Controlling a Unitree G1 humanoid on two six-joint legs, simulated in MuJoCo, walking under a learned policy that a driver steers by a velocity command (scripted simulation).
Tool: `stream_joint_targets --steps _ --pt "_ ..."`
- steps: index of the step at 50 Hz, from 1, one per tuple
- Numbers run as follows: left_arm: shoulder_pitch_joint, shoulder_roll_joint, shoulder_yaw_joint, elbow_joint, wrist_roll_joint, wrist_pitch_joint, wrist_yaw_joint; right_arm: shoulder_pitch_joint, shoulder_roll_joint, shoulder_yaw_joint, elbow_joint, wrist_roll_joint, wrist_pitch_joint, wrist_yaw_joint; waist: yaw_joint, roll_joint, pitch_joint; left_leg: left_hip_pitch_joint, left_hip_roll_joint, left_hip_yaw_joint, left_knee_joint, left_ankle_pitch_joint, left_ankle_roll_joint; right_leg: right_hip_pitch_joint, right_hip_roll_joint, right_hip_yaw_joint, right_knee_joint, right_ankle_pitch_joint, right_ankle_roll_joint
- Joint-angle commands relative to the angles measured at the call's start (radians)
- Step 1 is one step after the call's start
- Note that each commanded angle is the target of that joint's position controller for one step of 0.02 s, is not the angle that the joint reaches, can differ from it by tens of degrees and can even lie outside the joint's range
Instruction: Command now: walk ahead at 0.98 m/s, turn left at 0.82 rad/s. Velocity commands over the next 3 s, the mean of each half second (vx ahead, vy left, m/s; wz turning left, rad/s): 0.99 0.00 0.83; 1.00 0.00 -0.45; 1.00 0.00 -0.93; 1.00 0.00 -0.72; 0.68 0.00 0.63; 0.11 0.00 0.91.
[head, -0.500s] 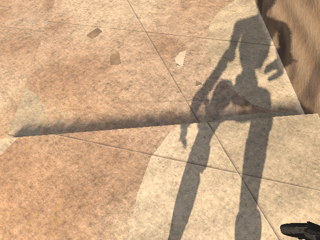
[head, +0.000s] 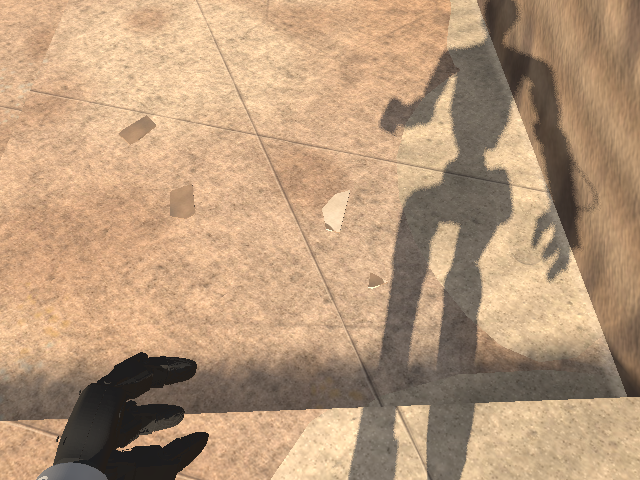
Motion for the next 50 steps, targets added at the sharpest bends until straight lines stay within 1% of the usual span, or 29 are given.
stream_joint_targets --steps 1,2,3,5,9,15,17,19,20,21,22,23,24,25,26,28,30,32,34,37,41,43,44,45,46,47,48,49,50 --pt "0.544 0.271 0.116 0.059 0.021 -0.005 0.062 -0.152 -0.157 -0.033 -0.115 -0.001 -0.03 -0.004 0.369 -0.082 -0.286 -0.562 0.038 0.017 0.664 0.587 0.029 0.913 -0.174 0.158 -0.004 -0.402 -0.056" --pt "0.561 0.336 0.127 0.064 0.05 0.0 0.063 -0.074 -0.015 0.003 -0.164 0.037 -0.026 -0.012 0.289 -0.319 -0.424 -0.784 -0.03 0.11 0.97 -0.064 0.015 1.049 -0.476 0.679 -0.194 -0.72 -0.133" --pt "0.477 0.284 0.128 0.069 0.023 0.011 0.061 -0.144 -0.088 0.001 -0.177 0.012 -0.01 -0.02 0.268 -0.28 -0.324 -0.889 0.045 0.151 1.055 0.051 0.028 0.926 -0.44 0.78 -0.272 -0.751 -0.154" --pt "0.386 0.144 0.097 0.084 0.017 0.009 0.052 -0.268 -0.103 -0.005 -0.175 -0.021 0.011 -0.003 0.247 -0.1 -0.086 -0.909 0.132 0.178 1.001 0.163 0.024 0.696 -0.341 0.424 -0.249 -0.442 -0.133" --pt "0.433 0.081 0.081 0.175 -0.017 -0.023 0.038 -0.357 -0.02 0.012 -0.235 -0.036 0.07 0.039 0.172 -0.132 0.041 -0.917 0.19 0.197 0.95 0.163 0.007 0.531 -0.268 0.088 -0.304 -0.051 -0.085" --pt "0.373 0.129 0.089 0.217 -0.018 -0.049 0.039 -0.543 -0.041 0.036 -0.336 -0.032 0.081 0.086 0.114 -0.075 0.137 -0.774 0.167 0.344 0.552 0.454 0.039 0.414 -0.177 -0.275 -0.428 0.226 -0.055" --pt "0.422 0.173 0.095 0.234 -0.024 -0.046 0.049 -0.597 -0.063 0.034 -0.336 -0.035 0.071 0.098 0.121 -0.026 0.16 -0.666 0.105 0.421 0.403 0.482 0.072 0.452 -0.17 -0.331 -0.401 0.531 -0.048" --pt "0.455 0.247 0.114 0.232 -0.018 -0.023 0.061 -0.492 -0.098 0.019 -0.29 -0.028 0.061 0.092 0.058 -0.087 0.06 -0.491 0.015 0.464 0.413 0.404 0.098 0.533 -0.191 -0.347 -0.216 0.959 -0.041" --pt "0.39 0.285 0.124 0.212 -0.011 -0.008 0.066 -0.275 -0.135 -0.002 -0.224 -0.029 0.064 0.078 -0.073 -0.118 -0.055 -0.299 0.004 0.438 0.516 0.404 0.134 0.523 -0.229 -0.339 0.017 1.184 -0.035" --pt "0.332 0.298 0.126 0.188 -0.02 -0.001 0.067 -0.054 -0.179 -0.026 -0.151 -0.039 0.067 0.056 -0.167 -0.119 -0.156 -0.032 -0.002 0.352 0.485 0.324 0.169 0.393 -0.236 -0.292 0.281 1.104 -0.045" --pt "0.336 0.264 0.124 0.206 -0.01 0.006 0.057 0.037 -0.225 -0.052 -0.094 -0.036 0.074 0.026 -0.179 -0.019 -0.164 0.18 0.035 0.227 0.392 0.238 0.216 0.202 -0.134 -0.276 0.674 0.501 -0.038" --pt "0.484 0.124 0.089 0.177 0.015 0.002 0.042 -0.101 -0.308 -0.063 -0.117 -0.032 0.08 0.008 0.019 0.289 -0.172 0.296 0.203 -0.021 0.355 0.356 0.242 -0.066 0.02 -0.221 1.073 -0.485 -0.026" --pt "0.507 0.156 0.078 0.12 -0.027 -0.014 0.04 -0.129 -0.31 -0.061 -0.173 -0.026 0.076 -0.001 0.025 0.279 -0.356 0.392 0.375 -0.427 0.07 0.16 0.357 -0.247 0.056 -0.03 1.118 -0.424 -0.023" --pt "0.399 0.213 0.086 0.132 -0.031 -0.023 0.044 -0.183 -0.254 -0.053 -0.178 -0.031 0.061 -0.018 0.026 0.075 -0.174 0.195 0.386 -0.42 -0.062 0.106 0.304 -0.275 0.0 -0.011 1.01 -0.301 -0.033" --pt "0.397 0.212 0.089 0.156 -0.036 -0.015 0.04 -0.25 -0.22 -0.043 -0.163 -0.038 0.047 -0.024 0.093 -0.023 -0.049 -0.019 0.384 -0.332 -0.063 0.134 0.277 -0.19 -0.04 0.009 0.905 -0.235 -0.043" --pt "0.434 0.166 0.083 0.215 -0.014 0.026 0.032 -0.271 -0.164 -0.023 -0.134 -0.052 -0.002 -0.019 0.16 -0.121 0.031 -0.311 0.344 -0.16 -0.048 0.228 0.228 0.002 -0.081 0.071 0.762 -0.237 -0.044" --pt "0.462 0.111 0.076 0.238 -0.005 0.069 0.007 -0.26 -0.141 -0.014 -0.092 -0.042 -0.04 -0.003 0.192 -0.051 0.087 -0.408 0.288 -0.004 -0.109 0.248 0.178 0.056 -0.105 0.051 0.591 -0.248 -0.047" --pt "0.302 0.097 0.086 0.186 -0.032 0.065 -0.009 -0.282 -0.101 -0.009 -0.053 -0.032 -0.08 0.003 0.185 -0.042 0.151 -0.471 0.186 0.197 -0.113 0.314 0.1 0.039 -0.09 0.028 0.326 0.091 -0.068" --pt "0.233 0.045 0.075 0.183 -0.02 0.041 -0.035 -0.266 -0.076 0.002 -0.02 -0.013 -0.095 -0.008 0.163 -0.024 0.108 -0.486 0.127 0.342 -0.09 0.243 0.063 0.158 -0.044 -0.069 0.134 0.46 -0.089" --pt "0.202 0.036 0.072 0.212 -0.037 0.025 -0.066 -0.21 -0.073 0.012 -0.001 -0.012 -0.102 -0.023 0.141 -0.008 0.088 -0.4 0.177 0.391 -0.03 0.284 0.016 0.193 -0.016 -0.095 0.086 0.699 -0.135" --pt "0.124 0.073 0.077 0.214 0.018 0.031 -0.04 -0.091 -0.114 0.023 0.054 -0.033 -0.069 -0.054 0.112 -0.05 0.173 -0.138 0.208 0.453 0.136 0.72 -0.026 0.1 0.06 -0.216 -0.045 0.523 -0.156" --pt "0.328 0.12 0.095 0.27 0.04 0.041 -0.029 -0.136 -0.145 0.021 0.056 -0.031 -0.045 -0.08 0.216 0.032 0.082 -0.082 0.227 0.475 0.439 1.158 -0.046 0.279 0.108 -0.267 -0.035 0.364 -0.177" --pt "0.556 0.164 0.118 0.342 0.03 0.045 -0.027 -0.205 -0.143 0.021 0.049 -0.041 -0.03 -0.088 0.324 0.048 0.012 -0.162 0.248 0.458 0.71 1.257 -0.047 0.476 0.089 -0.224 -0.021 0.296 -0.219" --pt "0.816 0.183 0.154 0.405 -0.012 0.055 -0.016 -0.366 -0.177 -0.002 0.027 -0.034 -0.019 -0.077 0.52 -0.077 -0.082 -0.323 0.115 0.494 1.297 0.933 -0.072 0.734 0.011 -0.081 -0.175 0.38 -0.327" --pt "0.901 0.248 0.16 0.458 -0.034 0.057 -0.013 -0.478 -0.068 0.029 -0.032 -0.054 -0.038 -0.054 0.486 -0.274 -0.033 -0.801 -0.028 0.449 1.615 -0.109 -0.062 0.98 -0.037 -0.043 0.091 0.615 -0.342" --pt "0.847 0.271 0.153 0.448 -0.033 0.052 -0.009 -0.423 -0.014 0.052 -0.123 -0.036 -0.049 -0.051 0.351 -0.218 -0.139 -1.063 0.041 0.283 1.54 -0.135 -0.083 1.145 -0.134 0.247 0.139 0.645 -0.436" --pt "0.796 0.221 0.15 0.413 -0.013 0.044 0.01 -0.416 -0.034 0.065 -0.168 -0.032 -0.073 -0.045 0.332 -0.063 -0.231 -1.172 0.089 0.128 1.453 -0.059 -0.091 1.183 -0.271 0.602 -0.051 0.215 -0.525" --pt "0.633 0.228 0.154 0.367 -0.008 0.045 0.042 -0.429 -0.098 0.066 -0.19 -0.043 -0.095 -0.032 0.254 -0.03 -0.171 -1.211 0.163 0.056 1.201 0.056 -0.073 1.035 -0.346 0.77 -0.253 -0.261 -0.496" --pt "0.5 0.208 0.146 0.336 -0.009 0.042 0.056 -0.451 -0.151 0.048 -0.158 -0.054 -0.076 -0.028 0.174 0.075 0.018 -1.124 0.185 0.089 1.094 0.066 -0.11 0.744 -0.313 0.724 -0.316 -0.234 -0.462"
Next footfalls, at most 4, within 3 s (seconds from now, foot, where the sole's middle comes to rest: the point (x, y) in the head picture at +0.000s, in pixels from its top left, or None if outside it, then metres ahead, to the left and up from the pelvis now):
0.02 right None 0.19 -0.16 -0.76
0.44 left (232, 448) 0.56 0.14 -0.76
0.90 right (207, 304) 1.00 0.19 -0.88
1.24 left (122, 207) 1.39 0.43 -0.88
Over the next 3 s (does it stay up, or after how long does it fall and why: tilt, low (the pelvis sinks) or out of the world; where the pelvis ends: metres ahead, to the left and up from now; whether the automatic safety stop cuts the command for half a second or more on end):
stays up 2.32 -0.19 -0.11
